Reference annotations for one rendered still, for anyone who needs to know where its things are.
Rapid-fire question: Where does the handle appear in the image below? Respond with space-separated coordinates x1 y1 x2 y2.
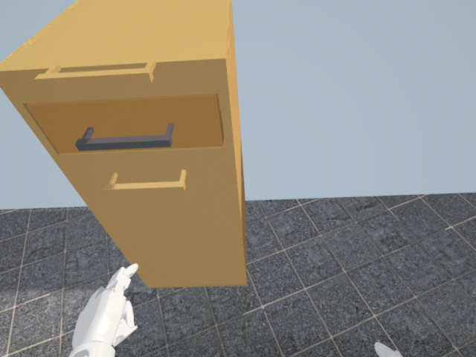
34 68 154 89
103 181 186 195
75 123 174 151

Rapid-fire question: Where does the drawer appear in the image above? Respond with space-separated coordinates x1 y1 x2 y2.
26 94 224 153

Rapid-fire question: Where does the left robot hand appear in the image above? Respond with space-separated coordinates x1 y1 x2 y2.
72 263 138 349

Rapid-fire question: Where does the right robot hand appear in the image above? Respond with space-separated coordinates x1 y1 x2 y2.
374 342 402 357

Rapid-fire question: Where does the cabinet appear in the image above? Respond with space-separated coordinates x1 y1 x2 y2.
0 0 247 288

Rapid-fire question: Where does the left robot forearm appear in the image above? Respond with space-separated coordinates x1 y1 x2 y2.
69 341 115 357

